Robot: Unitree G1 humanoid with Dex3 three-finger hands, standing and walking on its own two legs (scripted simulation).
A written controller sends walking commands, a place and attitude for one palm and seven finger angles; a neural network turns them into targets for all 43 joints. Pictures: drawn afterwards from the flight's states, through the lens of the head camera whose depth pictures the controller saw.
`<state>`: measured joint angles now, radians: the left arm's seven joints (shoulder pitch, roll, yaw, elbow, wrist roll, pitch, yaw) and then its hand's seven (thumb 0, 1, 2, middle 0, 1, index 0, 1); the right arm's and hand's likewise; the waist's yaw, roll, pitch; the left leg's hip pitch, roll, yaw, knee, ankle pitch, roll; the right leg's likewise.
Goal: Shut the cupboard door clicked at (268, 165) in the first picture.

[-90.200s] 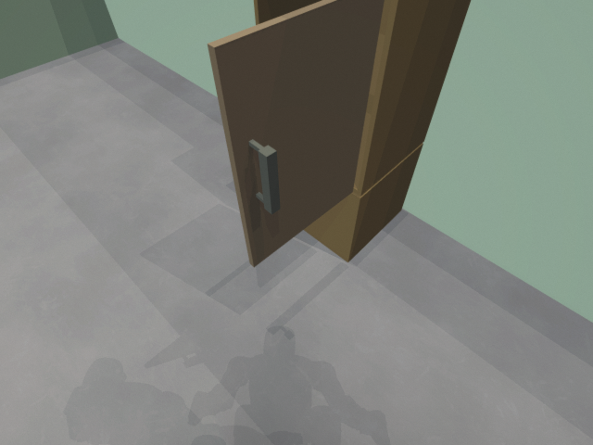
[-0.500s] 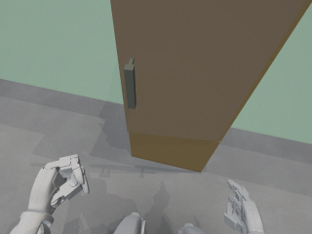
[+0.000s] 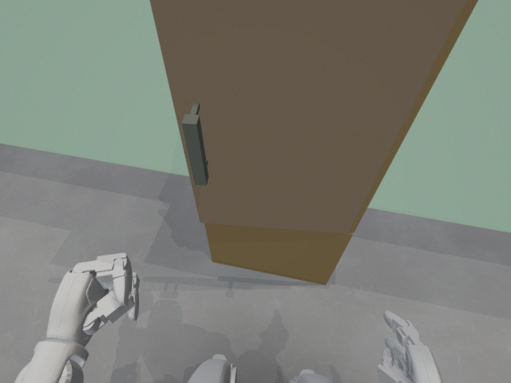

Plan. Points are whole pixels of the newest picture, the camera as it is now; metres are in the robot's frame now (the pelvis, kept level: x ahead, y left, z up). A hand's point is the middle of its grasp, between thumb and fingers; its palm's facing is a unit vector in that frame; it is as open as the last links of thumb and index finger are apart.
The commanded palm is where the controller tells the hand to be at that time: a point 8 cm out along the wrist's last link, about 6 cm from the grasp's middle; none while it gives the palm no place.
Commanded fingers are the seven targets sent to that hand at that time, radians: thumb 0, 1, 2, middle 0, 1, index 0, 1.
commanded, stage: raise the hand and make a fist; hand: left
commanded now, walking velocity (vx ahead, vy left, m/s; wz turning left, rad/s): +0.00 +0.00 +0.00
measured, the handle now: (198, 145) +0.52 +0.14 +0.06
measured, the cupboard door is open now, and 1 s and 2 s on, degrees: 8 8 8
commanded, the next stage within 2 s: bring the fist close to the handle in 0.16 s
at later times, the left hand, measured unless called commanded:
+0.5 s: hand (155, 275) +0.26 +0.16 +0.06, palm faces -0.05 -1.00 -0.04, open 3.1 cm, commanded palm +0.25 +0.21 +0.06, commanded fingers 0.00 0.90 0.90 -1.30 -1.50 -1.30 -1.50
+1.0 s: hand (195, 216) +0.36 +0.12 +0.06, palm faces -0.06 -1.00 -0.03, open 3.1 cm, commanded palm +0.34 +0.17 +0.06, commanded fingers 0.00 0.90 0.90 -1.30 -1.50 -1.30 -1.50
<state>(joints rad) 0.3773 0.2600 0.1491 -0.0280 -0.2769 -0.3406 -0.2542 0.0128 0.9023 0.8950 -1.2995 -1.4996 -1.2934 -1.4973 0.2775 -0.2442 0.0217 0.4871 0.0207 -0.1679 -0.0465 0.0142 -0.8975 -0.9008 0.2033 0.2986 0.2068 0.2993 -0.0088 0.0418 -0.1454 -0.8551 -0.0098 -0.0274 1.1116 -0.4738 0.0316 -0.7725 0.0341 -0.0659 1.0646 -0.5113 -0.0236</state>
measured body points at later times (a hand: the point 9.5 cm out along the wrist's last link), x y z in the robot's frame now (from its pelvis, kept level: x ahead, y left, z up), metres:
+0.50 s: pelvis +0.00 -0.01 -0.01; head +0.04 -0.01 +0.44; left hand +0.26 +0.21 +0.06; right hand +0.17 -0.25 -0.08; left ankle +0.04 +0.09 -0.66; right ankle +0.01 -0.11 -0.66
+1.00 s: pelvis +0.00 +0.00 +0.00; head +0.06 -0.01 +0.45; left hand +0.35 +0.17 +0.06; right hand +0.13 -0.25 -0.10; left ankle +0.04 +0.10 -0.66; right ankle +0.01 -0.11 -0.66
